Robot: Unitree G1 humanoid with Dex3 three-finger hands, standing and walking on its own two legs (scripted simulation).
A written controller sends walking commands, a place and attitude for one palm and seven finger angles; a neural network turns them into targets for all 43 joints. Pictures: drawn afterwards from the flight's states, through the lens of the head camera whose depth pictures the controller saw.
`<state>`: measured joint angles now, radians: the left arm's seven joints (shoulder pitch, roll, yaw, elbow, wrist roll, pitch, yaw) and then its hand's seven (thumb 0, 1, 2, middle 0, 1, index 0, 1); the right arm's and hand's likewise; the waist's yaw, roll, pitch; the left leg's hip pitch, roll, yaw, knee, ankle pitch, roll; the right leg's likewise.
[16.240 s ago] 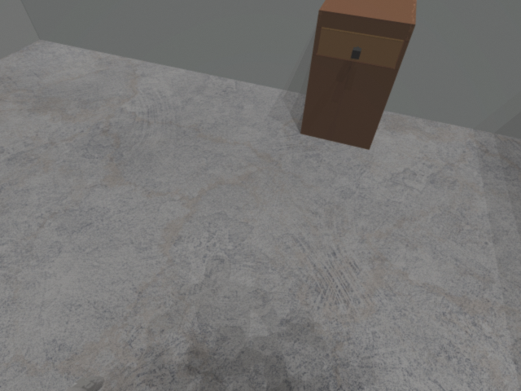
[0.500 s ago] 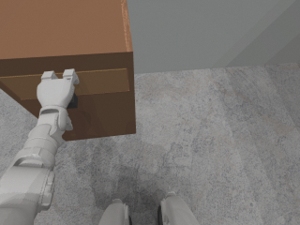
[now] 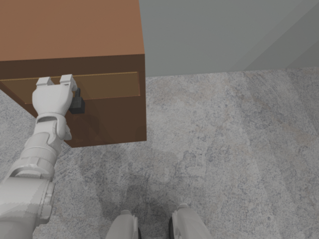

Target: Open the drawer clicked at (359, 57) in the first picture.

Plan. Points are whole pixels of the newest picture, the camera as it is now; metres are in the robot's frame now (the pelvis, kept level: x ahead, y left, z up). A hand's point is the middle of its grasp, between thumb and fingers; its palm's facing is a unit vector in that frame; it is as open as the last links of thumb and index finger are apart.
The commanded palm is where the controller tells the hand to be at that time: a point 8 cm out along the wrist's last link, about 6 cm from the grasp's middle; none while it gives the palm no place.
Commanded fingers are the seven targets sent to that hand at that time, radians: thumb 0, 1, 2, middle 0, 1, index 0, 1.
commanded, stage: re-aim the fingers above the handle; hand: left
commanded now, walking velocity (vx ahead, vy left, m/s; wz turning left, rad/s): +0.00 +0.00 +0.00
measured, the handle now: (77, 99) +0.52 +0.24 -0.10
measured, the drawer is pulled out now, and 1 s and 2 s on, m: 0.00 0.00 0.00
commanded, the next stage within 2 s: lower the fingers behind the handle in 0.30 s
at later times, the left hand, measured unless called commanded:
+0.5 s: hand (68, 108) +0.47 +0.23 -0.05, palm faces -0.11 -0.04 -0.99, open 13.8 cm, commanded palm +0.46 +0.22 +0.01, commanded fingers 0.00 -0.50 0.30 -0.30 -1.20 -0.30 -1.20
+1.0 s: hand (73, 114) +0.46 +0.23 -0.08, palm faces -0.08 -0.02 -1.00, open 13.8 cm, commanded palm +0.46 +0.22 -0.02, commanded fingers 0.00 -0.50 0.30 -0.30 -1.20 -0.30 -1.20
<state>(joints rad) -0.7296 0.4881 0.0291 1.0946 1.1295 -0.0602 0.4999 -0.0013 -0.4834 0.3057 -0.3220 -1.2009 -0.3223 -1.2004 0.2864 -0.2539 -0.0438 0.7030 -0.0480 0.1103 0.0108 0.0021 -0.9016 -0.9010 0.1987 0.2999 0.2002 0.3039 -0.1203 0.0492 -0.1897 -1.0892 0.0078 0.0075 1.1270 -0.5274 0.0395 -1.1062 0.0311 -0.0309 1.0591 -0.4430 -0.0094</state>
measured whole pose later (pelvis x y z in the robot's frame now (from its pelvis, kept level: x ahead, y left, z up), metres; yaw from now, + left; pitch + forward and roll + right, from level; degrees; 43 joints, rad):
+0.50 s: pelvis +0.00 +0.00 +0.00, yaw +0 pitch +28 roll -3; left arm -0.73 0.48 0.01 1.08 1.12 -0.08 0.46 0.00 -0.48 0.31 -0.32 -1.20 -0.32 -1.20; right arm 0.32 -0.25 -0.04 0.71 -0.05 0.11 0.00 0.00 -0.90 -0.90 0.20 0.30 0.20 0.30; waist -0.12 0.05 -0.19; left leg -1.09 0.01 0.01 1.12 -0.53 0.04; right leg -1.11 0.03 -0.02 1.05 -0.44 0.00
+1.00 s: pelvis -0.01 +0.00 -0.03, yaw +0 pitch +31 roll -3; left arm -0.77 0.49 0.02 1.11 1.15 -0.09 0.51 0.00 -0.48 0.31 -0.32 -1.20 -0.32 -1.20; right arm 0.27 -0.25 -0.04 0.71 -0.06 0.09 0.01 0.00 -0.90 -0.90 0.20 0.30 0.20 0.30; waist -0.13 0.05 -0.21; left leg -1.23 0.01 0.00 1.25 -0.56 0.03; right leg -1.25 0.03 -0.04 1.18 -0.48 -0.02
